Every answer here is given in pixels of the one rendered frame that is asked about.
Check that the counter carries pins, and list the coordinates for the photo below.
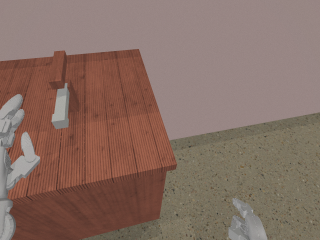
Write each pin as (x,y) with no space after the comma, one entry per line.
(104,172)

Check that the left robot hand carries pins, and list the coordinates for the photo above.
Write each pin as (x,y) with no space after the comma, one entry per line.
(11,117)

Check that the robot left forearm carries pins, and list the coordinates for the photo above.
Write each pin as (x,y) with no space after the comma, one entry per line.
(7,221)

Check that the right robot hand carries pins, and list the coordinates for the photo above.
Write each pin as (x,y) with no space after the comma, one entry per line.
(250,229)

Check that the tap lever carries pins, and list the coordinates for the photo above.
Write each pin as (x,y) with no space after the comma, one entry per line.
(60,117)

